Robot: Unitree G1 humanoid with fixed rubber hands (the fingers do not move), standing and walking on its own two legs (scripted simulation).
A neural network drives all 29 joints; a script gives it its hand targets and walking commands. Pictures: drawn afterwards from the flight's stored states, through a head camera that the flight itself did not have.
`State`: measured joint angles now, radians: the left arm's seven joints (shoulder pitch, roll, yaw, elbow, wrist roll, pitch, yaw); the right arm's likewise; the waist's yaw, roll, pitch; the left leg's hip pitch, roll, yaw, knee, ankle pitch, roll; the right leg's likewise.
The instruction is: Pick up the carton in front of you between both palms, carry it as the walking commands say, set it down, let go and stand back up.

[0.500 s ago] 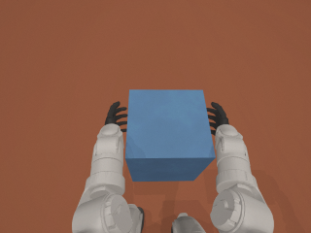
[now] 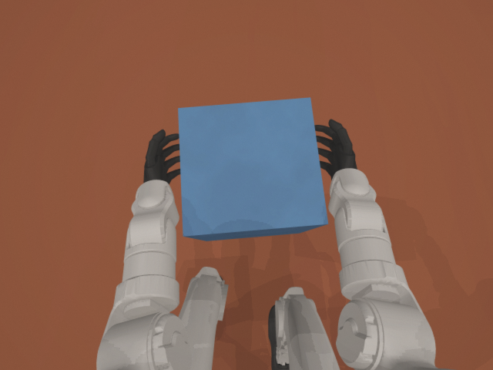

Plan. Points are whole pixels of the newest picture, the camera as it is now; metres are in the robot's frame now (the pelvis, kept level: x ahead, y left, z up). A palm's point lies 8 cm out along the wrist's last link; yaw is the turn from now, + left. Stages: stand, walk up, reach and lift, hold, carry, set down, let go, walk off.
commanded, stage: set down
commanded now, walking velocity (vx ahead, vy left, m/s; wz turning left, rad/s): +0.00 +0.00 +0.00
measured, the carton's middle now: (249, 181) +0.43 +0.04 -0.17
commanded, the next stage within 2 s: none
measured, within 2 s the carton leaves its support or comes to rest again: rests again in 1.80 s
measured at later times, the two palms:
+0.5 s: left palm (173, 190) +0.41 +0.21 -0.24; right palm (310, 174) +0.48 -0.08 -0.23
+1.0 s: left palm (180, 188) +0.44 +0.22 -0.36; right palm (291, 173) +0.52 -0.06 -0.39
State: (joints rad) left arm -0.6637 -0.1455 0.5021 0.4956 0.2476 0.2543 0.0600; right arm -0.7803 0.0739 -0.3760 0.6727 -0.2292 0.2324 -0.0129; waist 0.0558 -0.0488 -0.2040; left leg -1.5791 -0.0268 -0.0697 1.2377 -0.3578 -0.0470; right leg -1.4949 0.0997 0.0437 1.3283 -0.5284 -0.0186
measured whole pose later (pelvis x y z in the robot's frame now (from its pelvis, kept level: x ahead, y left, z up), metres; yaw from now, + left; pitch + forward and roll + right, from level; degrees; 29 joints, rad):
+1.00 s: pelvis -0.05 +0.00 -0.21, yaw -1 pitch +46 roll +3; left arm -1.28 0.02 0.57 0.70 0.09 0.26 0.17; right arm -1.52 -0.29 -0.08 1.07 -0.09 0.24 -0.08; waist 0.18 -0.01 0.19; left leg -2.31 -0.05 -0.06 1.95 -0.44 -0.09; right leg -2.24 0.15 0.03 2.09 -0.65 0.01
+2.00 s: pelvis -0.05 +0.00 -0.24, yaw +1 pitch +41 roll +6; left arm -1.31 0.14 0.69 0.95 0.16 0.17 0.03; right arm -1.58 -0.23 -0.17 1.19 -0.23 0.17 0.02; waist 0.14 0.02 0.28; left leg -2.28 -0.05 -0.03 2.04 -0.47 -0.11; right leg -2.22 0.15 0.05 2.21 -0.69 -0.01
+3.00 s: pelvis -0.05 +0.01 -0.15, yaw +1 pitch +46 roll +2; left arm -1.16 0.10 0.38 0.71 -0.10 0.19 0.19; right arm -1.51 -0.48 -0.04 1.14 0.04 0.21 0.04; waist 0.19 -0.03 0.08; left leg -2.13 -0.04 -0.02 1.73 -0.40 -0.04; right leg -2.04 0.06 0.02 1.87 -0.62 -0.01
